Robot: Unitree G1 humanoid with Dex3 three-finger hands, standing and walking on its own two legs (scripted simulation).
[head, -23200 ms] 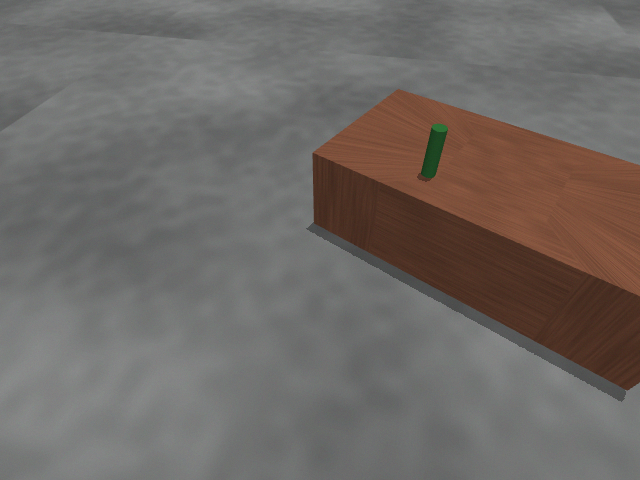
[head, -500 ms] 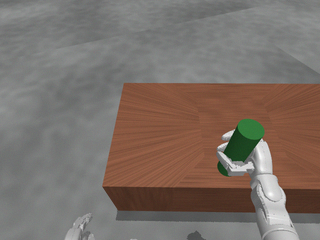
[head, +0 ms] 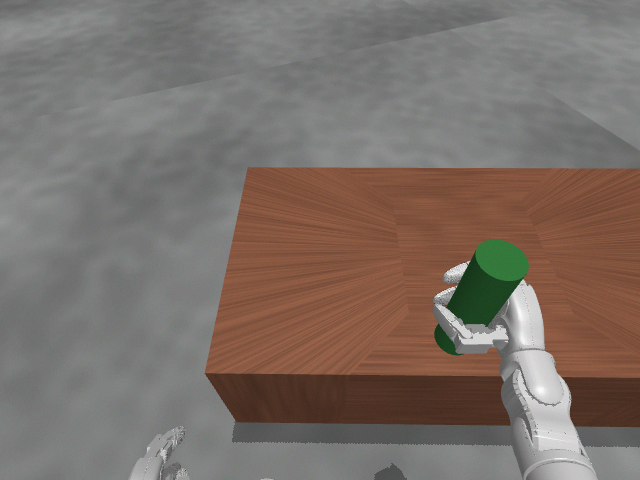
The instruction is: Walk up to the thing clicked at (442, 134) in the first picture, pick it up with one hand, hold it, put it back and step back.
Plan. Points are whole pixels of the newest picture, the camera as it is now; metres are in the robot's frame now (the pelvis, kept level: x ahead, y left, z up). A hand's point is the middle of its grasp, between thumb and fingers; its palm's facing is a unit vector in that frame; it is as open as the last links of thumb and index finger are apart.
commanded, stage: crouch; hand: right
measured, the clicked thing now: (473, 304) +0.33 -0.16 +0.06
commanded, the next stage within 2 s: lower in 1.36 s
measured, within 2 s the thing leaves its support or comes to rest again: neither
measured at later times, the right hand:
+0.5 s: hand (433, 301) +0.40 -0.15 -0.06, palm faces +0.00 +1.00 +0.00, open 7.1 cm
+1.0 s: hand (417, 293) +0.46 -0.15 -0.13, palm faces +0.03 +1.00 -0.01, open 7.0 cm
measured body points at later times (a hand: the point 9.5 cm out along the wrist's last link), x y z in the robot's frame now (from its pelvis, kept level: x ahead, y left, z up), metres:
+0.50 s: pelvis -0.02 +0.00 -0.08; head +0.09 -0.02 +0.36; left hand +0.08 +0.26 -0.19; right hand +0.40 -0.21 -0.05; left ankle +0.03 +0.14 -0.70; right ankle +0.01 -0.14 -0.70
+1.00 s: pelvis -0.04 +0.00 -0.15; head +0.13 -0.01 +0.27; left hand +0.03 +0.27 -0.27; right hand +0.46 -0.20 -0.13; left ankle +0.03 +0.14 -0.70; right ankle +0.01 -0.14 -0.70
